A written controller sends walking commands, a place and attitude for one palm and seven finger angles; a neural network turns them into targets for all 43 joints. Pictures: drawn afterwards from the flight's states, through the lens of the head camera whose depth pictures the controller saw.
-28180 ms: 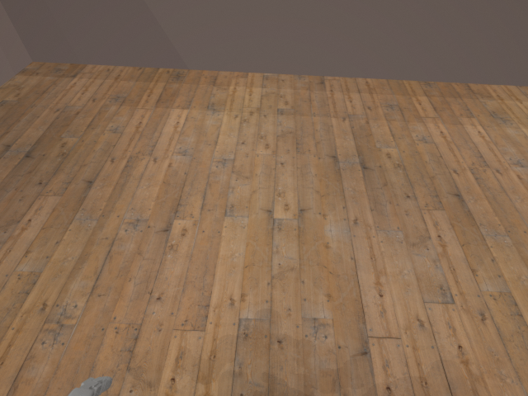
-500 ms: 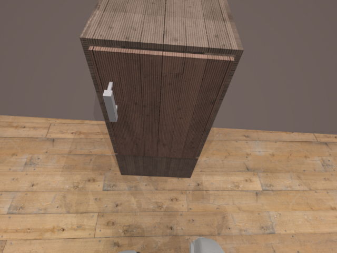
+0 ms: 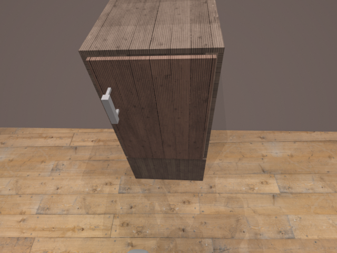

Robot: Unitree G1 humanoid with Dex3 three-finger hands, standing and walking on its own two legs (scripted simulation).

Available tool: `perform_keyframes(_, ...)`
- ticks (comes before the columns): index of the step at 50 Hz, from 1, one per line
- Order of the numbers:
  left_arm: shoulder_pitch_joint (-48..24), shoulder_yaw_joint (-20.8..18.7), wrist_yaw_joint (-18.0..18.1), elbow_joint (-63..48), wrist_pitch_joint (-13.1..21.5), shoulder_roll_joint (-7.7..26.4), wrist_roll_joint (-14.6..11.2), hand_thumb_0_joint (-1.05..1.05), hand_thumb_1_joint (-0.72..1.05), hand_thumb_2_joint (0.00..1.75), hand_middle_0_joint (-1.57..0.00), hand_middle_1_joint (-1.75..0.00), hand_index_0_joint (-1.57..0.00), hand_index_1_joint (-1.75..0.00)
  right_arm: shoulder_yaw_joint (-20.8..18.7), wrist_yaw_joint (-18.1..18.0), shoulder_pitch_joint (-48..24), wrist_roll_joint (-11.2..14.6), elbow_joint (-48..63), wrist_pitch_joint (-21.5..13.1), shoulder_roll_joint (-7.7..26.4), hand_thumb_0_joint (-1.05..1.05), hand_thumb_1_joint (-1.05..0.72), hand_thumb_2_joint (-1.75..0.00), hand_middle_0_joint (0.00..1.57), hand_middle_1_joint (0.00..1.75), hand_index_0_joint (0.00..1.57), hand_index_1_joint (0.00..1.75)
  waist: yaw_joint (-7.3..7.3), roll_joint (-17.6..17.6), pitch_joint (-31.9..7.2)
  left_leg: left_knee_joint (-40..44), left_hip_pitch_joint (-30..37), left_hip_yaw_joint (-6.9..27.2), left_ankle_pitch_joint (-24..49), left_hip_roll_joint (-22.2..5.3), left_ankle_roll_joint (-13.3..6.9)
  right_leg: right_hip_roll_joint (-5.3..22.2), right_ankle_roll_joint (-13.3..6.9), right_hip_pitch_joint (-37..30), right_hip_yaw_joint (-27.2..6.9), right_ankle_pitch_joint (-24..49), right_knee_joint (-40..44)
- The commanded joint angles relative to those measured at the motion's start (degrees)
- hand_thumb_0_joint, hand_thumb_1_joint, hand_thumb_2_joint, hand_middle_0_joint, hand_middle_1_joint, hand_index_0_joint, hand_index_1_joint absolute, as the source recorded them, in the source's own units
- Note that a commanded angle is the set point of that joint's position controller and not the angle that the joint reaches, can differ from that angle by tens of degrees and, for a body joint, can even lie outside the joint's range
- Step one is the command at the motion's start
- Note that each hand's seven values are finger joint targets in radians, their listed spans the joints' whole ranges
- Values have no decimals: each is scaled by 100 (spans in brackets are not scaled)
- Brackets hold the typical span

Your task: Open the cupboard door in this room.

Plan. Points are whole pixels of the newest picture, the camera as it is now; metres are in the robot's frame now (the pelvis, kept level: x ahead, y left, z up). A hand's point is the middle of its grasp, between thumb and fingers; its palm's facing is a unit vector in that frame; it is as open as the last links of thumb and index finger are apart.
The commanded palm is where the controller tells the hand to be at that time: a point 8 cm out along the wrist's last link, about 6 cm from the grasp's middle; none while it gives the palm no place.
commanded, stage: come to a stop and stand still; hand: left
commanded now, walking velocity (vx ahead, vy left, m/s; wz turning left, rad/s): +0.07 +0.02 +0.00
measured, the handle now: (112, 105) +0.57 +0.27 -0.04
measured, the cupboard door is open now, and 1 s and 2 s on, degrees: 0 0 0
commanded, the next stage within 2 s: look again from close up in 0.74 s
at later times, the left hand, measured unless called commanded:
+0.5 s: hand out of the picture +0.04 +0.25 -0.18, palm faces +0.01 -0.98 -0.21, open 7.3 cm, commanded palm none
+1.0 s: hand out of the picture +0.03 +0.25 -0.18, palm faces +0.01 -0.97 -0.22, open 7.3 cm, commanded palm none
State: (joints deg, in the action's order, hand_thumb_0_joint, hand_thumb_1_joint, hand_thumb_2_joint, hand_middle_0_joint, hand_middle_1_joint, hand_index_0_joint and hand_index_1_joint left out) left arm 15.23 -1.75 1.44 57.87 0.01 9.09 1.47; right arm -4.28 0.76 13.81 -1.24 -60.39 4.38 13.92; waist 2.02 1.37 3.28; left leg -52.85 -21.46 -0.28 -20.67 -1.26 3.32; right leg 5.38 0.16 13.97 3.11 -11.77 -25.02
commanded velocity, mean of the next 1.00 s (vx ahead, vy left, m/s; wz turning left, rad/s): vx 0.00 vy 0.00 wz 0.00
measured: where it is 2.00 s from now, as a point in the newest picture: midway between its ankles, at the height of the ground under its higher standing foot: outside the picture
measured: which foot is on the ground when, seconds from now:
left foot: up 0.00-0.14, down 0.16-1.00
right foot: down 0.00-0.16, up 0.18-0.40, down 0.42-1.00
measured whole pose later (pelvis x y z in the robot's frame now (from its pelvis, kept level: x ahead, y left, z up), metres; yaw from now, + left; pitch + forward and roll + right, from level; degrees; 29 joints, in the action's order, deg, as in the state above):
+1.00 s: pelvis +0.01 +0.07 -0.01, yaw +0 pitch -1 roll +0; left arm 14.3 0.9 2.6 63.5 1.0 8.2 0.4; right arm 0.1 -2.0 17.4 -0.9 -61.4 -1.7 9.0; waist -0.2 2.2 3.3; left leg -28.8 -8.3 -3.4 -19.9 1.4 -2.5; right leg 2.8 1.2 11.5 3.2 -17.4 -29.8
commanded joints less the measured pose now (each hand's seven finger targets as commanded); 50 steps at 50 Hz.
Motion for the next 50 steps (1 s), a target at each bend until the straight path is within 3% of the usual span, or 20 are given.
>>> perform_keyframes(1, 462, -324, 68, -140, 44, 1296, 77, 0, 90, 90, -20, -30, -20, -30, 46, -9, -341, 60, 552, -239, 156, 0, -90, -90, 20, 30, 20, 30, 244, -1491, -280, 1065, -211, -144, -498, -22, -44, 1336, -836, -778, -1447, 343, 984)
perform_keyframes(5, 55, -289, 41, -67, -12, 1277, 5, 0, 90, 90, -20, -30, -20, -30, 125, -76, 381, 90, 268, -374, 24, 0, -90, -90, 20, 30, 20, 30, -181, -1319, -462, 2944, 1435, -430, 695, 191, -151, 819, -429, 29, -927, 197, 508)
perform_keyframes(6, -21, -245, 36, -108, -38, 1129, -35, 0, 90, 90, -20, -30, -20, -30, 113, -101, 541, 104, 210, -426, 173, 0, -90, -90, 20, 30, 20, 30, -252, -828, -500, 3258, 1929, -261, 934, -33, -170, 573, -260, 405, -689, -51, 101)
perform_keyframes(8, 125, -112, 16, -147, -92, 547, -79, 0, 90, 90, -20, -30, -20, -30, 1, -156, 417, 37, 320, -460, 849, 0, -90, -90, 20, 30, 20, 30, -240, 1248, -313, 3956, 1643, 1487, 936, -1640, -779, -136, 158, 1095, 115, -1466, -1057)
perform_keyframes(9, -22, -88, 21, -123, -99, 530, -46, 0, 90, 90, -20, -30, -20, -30, 25, -167, 227, 13, 367, -418, 845, 0, -90, -90, 20, 30, 20, 30, -236, 1061, 20, 4217, 880, 1487, 569, -1729, -1050, -160, 131, 859, -39, -1708, -1503)
perform_keyframes(11, -26, -59, -8, 77, -142, 531, -2, 0, 90, 90, -20, -30, -20, -30, 126, -226, -192, 14, 348, -468, 497, 0, -90, -90, 20, 30, 20, 30, -92, 1256, 363, 4380, 511, 1099, 592, -1315, -1044, -20, 112, 677, -155, -1401, -1930)
perform_keyframes(13, 89, -15, -43, 211, -110, 506, -27, 0, 90, 90, -20, -30, -20, -30, 187, -275, -220, 25, 276, -488, 361, 0, -90, -90, 20, 30, 20, 30, -60, 1169, 316, 3990, 891, 656, 1969, -1070, -1035, -44, 126, 669, -167, -1180, -1857)
perform_keyframes(17, 15, 42, -12, 286, -14, 432, -81, 0, 90, 90, -20, -30, -20, -30, 154, -327, 203, 50, 52, -557, 329, 0, -90, -90, 20, 30, 20, 30, -170, 533, -178, 3315, 1932, 489, 4226, -999, -1018, -124, 197, 396, -31, -847, -691)
perform_keyframes(19, 226, 58, 17, 404, 42, 490, -81, 0, 90, 90, -20, -30, -20, -30, 152, -336, 237, 96, -17, -572, 319, 0, -90, -90, 20, 30, 20, 30, -96, 224, -466, 2959, 2027, 437, 4138, -841, -802, -94, 173, -204, -80, 197, 273)
perform_keyframes(21, 279, 34, 74, 463, 93, 683, -80, 0, 90, 90, -20, -30, -20, -30, 175, -317, 297, 141, -16, -596, 129, 0, -90, -90, 20, 30, 20, 30, -155, -184, -567, 2861, 1425, 276, 3339, -550, -495, 300, -44, -980, -468, 2054, 178)
perform_keyframes(24, 118, 63, 95, 480, 79, 619, -95, 0, 90, 90, -20, -30, -20, -30, 200, -314, 300, 96, -123, -561, 102, 0, -90, -90, 20, 30, 20, 30, -193, -782, -298, 3097, 1418, 266, 2682, -490, -388, 319, -147, -760, -384, 2019, 4)
perform_keyframes(30, -9, 91, 122, 457, 21, 558, -121, 0, 90, 90, -20, -30, -20, -30, 270, -327, 461, 91, -347, -600, 80, 0, -90, -90, 20, 30, 20, 30, -161, -169, -170, 3306, 1525, 237, 3097, -533, -413, 181, -41, -794, -245, 1387, 87)
perform_keyframes(40, 88, 102, 126, 521, 21, 528, -130, 0, 90, 90, -20, -30, -20, -30, 298, -354, 655, 99, -491, -609, -31, 0, -90, -90, 20, 30, 20, 30, -160, -6, -150, 3352, 1591, 211, 2990, -523, -419, 186, -65, -909, -233, 1420, 252)
perform_keyframes(41, 69, 93, 129, 520, 22, 535, -120, 0, 90, 90, -20, -30, -20, -30, 295, -356, 674, 106, -494, -606, -42, 0, -90, -90, 20, 30, 20, 30, -162, -71, -122, 3333, 1579, 203, 3087, -530, -415, 171, -66, -918, -211, 1501, 231)
perform_keyframes(42, 406, 121, 339, 627, 192, 639, -50, 0, 90, 90, -20, -30, -20, -30, 325, -279, 333, 157, -95, -671, 283, 0, -90, -90, 20, 30, 20, 30, -90, 157, -99, 2353, 1196, 119, 4310, -623, -353, 281, -80, -610, -444, 2773, -82)
perform_keyframes(43, 459, 65, 299, 405, 238, 787, -70, 0, 90, 90, -20, -30, -20, -30, 318, -256, 674, 33, 23, -681, 101, 0, -90, -90, 20, 30, 20, 30, -173, 380, -503, 2423, 1120, 179, 3185, -403, -367, 363, -275, -952, -416, 2382, -370)
perform_keyframes(44, 305, 105, 242, 406, 219, 674, -92, 0, 90, 90, -20, -30, -20, -30, 337, -277, 671, 27, 20, -691, 17, 0, -90, -90, 20, 30, 20, 30, -200, 547, -361, 2700, 1091, 180, 3012, -437, -415, 321, -311, -756, -350, 1980, -426)
perform_keyframes(45, 332, 143, 210, 405, 202, 580, -91, 0, 90, 90, -20, -30, -20, -30, 377, -276, 790, 29, 23, -694, -2, 0, -90, -90, 20, 30, 20, 30, -194, 460, -444, 2768, 1110, 296, 3001, -543, -464, 183, -327, -689, -290, 1171, -381)
perform_keyframes(48, 296, 140, 161, 346, 186, 470, -92, 0, 90, 90, -20, -30, -20, -30, 376, -298, 847, 36, 145, -703, 61, 0, -90, -90, 20, 30, 20, 30, -203, 234, -614, 2667, 1375, 320, 3614, -608, -574, 16, -281, -633, -173, 930, -494)
perform_keyframes(50, 285, 168, 138, 350, 151, 415, -100, 0, 90, 90, -20, -30, -20, -30, 382, -306, 762, 57, 209, -661, 72, 0, -90, -90, 20, 30, 20, 30, -225, -178, -256, 2805, 1240, 289, 2718, -571, -610, 41, -262, -400, -245, 766, -320)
